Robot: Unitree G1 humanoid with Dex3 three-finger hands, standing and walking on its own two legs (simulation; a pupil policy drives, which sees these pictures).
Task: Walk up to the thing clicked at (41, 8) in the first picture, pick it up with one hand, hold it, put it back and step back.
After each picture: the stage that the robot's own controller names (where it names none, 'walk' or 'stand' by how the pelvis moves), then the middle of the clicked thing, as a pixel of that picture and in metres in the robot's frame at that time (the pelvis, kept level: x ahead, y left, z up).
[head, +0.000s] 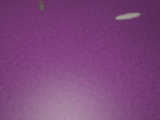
stand; (41, 5) +2.08 +0.48 -0.72
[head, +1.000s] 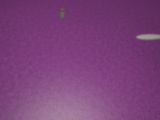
walk; (62, 13) +1.96 +0.16 -0.69
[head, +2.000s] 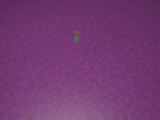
walk; (76, 36) +1.31 -0.01 -0.71
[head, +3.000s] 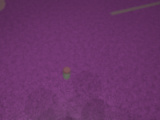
walk; (66, 73) +0.83 +0.05 -0.71
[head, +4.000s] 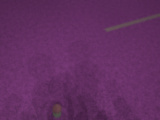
walk; (57, 110) +0.49 +0.09 -0.71
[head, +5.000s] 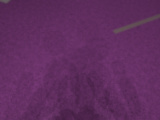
stand; out of the picture +0.31 +0.10 -0.70
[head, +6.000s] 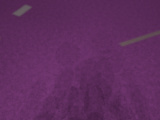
stand; out of the picture +0.30 +0.10 -0.72
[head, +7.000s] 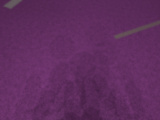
stand; out of the picture +0.32 +0.12 -0.72
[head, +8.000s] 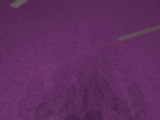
stand; out of the picture +0.33 +0.11 -0.71
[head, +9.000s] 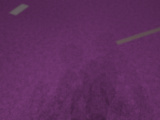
stand; out of the picture +0.32 +0.14 -0.72
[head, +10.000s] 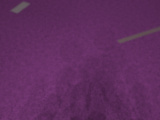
stand; out of the picture +0.32 +0.13 -0.73
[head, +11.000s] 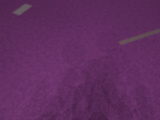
stand; out of the picture +0.32 +0.13 -0.73
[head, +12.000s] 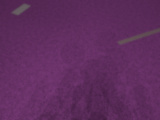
stand; out of the picture +0.32 +0.13 -0.73
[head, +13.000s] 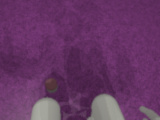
go down; (51, 85) +0.38 +0.11 -0.47
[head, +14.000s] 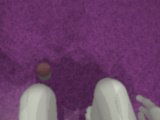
go down; (44, 71) +0.42 +0.13 -0.34
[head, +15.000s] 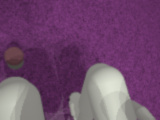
close in; (14, 59) +0.42 +0.15 -0.27
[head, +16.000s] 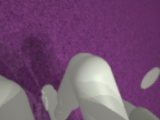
close; out of the picture +0.42 +0.18 -0.24
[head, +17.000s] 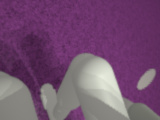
lift; out of the picture +0.39 +0.18 -0.24
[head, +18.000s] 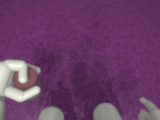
lift; (28, 84) +0.32 +0.17 -0.01
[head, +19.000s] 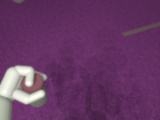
hold; (35, 90) +0.31 +0.16 +0.01
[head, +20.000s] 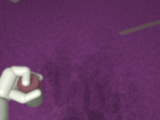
hold; (31, 90) +0.31 +0.17 +0.00
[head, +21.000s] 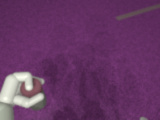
crouch; (34, 95) +0.31 +0.16 -0.05
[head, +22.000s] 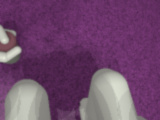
lower; (7, 48) +0.44 +0.19 -0.12
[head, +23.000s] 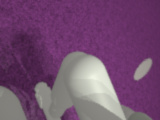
lower; out of the picture +0.44 +0.23 -0.24
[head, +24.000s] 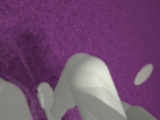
lower; out of the picture +0.43 +0.22 -0.25
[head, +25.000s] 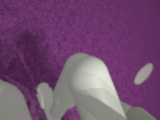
lower; out of the picture +0.43 +0.22 -0.25
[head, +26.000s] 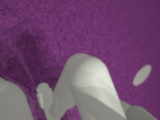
lower; out of the picture +0.43 +0.22 -0.25
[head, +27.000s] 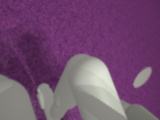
loosen; out of the picture +0.41 +0.18 -0.25
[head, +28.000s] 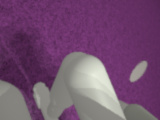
open; out of the picture +0.41 +0.18 -0.24
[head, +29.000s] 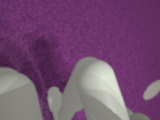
stand; out of the picture +0.43 +0.24 -0.26
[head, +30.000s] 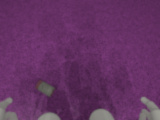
stand; (45, 88) +0.46 +0.16 -0.57
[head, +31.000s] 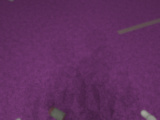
stand; (57, 114) +0.45 +0.12 -0.68
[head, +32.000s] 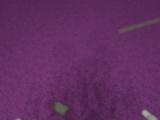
stand; (60, 107) +0.49 +0.10 -0.67
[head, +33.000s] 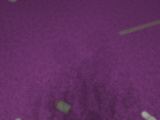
stand; (63, 106) +0.51 +0.08 -0.68
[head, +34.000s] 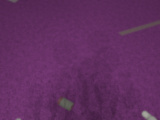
stand; (65, 103) +0.54 +0.07 -0.68
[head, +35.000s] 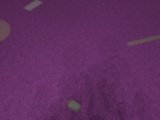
stand; (73, 105) +0.57 +0.04 -0.74
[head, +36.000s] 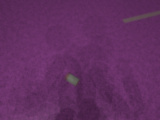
walk; (72, 79) +0.66 -0.01 -0.73
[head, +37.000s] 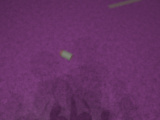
walk; (66, 54) +0.93 +0.07 -0.73
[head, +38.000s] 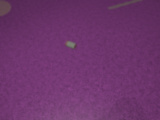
stand; (70, 44) +1.27 +0.14 -0.73
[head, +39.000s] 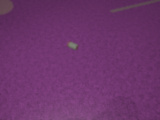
stand; (72, 45) +1.27 +0.06 -0.74
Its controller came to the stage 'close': yes
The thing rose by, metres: 0.70
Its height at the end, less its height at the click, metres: -0.02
